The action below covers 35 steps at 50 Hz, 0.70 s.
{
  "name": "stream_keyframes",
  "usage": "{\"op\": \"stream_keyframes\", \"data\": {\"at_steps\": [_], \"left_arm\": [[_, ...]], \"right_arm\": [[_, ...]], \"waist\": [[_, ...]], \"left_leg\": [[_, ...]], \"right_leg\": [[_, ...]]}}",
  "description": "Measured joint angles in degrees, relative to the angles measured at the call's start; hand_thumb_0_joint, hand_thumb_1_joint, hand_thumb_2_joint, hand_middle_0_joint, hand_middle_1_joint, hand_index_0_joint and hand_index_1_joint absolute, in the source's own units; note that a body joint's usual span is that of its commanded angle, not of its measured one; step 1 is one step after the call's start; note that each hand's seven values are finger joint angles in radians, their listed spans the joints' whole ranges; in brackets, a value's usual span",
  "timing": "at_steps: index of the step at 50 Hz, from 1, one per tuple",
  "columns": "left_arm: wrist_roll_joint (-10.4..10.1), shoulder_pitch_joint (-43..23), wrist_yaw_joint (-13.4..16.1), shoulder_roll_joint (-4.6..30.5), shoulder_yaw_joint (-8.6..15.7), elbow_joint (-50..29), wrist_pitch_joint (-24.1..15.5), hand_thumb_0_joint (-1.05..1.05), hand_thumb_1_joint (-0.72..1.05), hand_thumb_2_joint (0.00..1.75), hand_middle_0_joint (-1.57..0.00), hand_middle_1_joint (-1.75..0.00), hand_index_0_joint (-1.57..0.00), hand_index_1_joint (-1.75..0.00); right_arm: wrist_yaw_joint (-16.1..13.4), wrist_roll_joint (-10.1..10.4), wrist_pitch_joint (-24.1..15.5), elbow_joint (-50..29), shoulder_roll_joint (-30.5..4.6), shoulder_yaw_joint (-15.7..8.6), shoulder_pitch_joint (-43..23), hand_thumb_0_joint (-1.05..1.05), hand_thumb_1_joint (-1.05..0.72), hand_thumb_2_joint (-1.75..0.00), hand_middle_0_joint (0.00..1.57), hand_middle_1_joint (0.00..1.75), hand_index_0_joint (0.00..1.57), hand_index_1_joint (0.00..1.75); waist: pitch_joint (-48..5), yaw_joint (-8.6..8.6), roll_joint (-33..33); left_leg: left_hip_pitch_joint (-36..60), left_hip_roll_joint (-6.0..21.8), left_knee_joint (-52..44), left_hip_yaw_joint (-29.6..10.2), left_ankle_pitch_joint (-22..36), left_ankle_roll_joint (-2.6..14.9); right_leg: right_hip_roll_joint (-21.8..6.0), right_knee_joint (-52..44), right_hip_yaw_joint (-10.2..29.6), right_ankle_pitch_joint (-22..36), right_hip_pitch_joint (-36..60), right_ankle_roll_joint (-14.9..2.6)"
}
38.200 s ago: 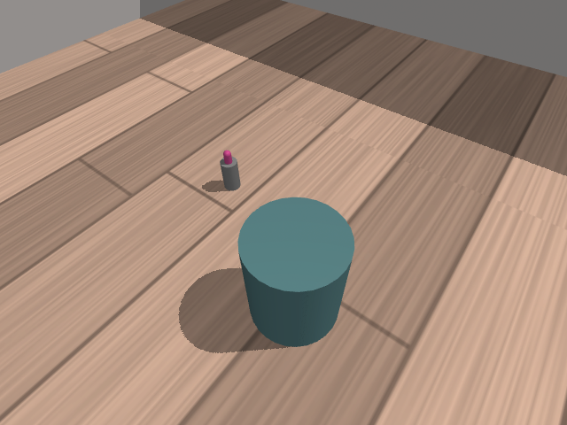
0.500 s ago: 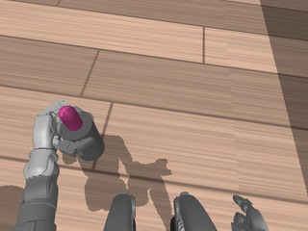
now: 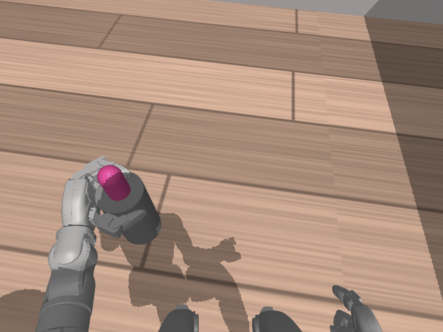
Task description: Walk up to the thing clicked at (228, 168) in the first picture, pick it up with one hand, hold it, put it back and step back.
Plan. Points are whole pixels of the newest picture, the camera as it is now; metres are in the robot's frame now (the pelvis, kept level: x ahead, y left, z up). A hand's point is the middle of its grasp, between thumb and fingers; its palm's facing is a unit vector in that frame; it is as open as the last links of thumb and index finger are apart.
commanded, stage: hold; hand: left
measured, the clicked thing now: (127, 203) +0.35 +0.18 +0.01
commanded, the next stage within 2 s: crouch in 0.82 s
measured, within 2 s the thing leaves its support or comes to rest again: neither
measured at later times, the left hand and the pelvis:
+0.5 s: hand (119, 189) +0.34 +0.18 +0.07, palm faces +0.05 -1.00 -0.02, open 9.4 cm; pelvis +0.01 +0.00 +0.02, yaw +0 degrees
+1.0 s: hand (123, 195) +0.33 +0.17 +0.08, palm faces +0.03 -1.00 -0.01, open 9.4 cm; pelvis +0.01 -0.01 +0.03, yaw +0 degrees
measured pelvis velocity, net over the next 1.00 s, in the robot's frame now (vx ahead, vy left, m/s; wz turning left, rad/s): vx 0.01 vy -0.01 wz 0.00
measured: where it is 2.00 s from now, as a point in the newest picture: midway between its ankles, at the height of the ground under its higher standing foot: outside the picture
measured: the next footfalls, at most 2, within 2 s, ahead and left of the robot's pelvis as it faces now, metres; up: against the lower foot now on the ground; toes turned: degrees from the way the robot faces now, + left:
none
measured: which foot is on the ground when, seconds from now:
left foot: down 0.00-1.00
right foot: down 0.00-1.00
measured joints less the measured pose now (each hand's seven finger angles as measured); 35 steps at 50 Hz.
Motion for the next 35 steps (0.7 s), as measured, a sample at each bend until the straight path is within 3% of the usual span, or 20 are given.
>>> {"op": "stream_keyframes", "data": {"at_steps": [35], "left_arm": [[-1.17,2.33,-2.36,-1.54,-0.85,0.66,-1.06,-0.04,-0.49,1.02,-0.56,-1.09,-0.93,-1.11]], "right_arm": [[-0.13,-0.18,0.92,1.67,-0.33,-0.46,0.63,0.01,-0.93,-0.9,0.2,0.3,0.2,0.3]], "waist": [[2.39,0.53,-0.1]], "left_leg": [[12.01,-0.07,-9.71,0.86,3.07,-0.37]], "right_leg": [[-0.09,-8.82,0.72,2.85,11.3,-0.33]]}}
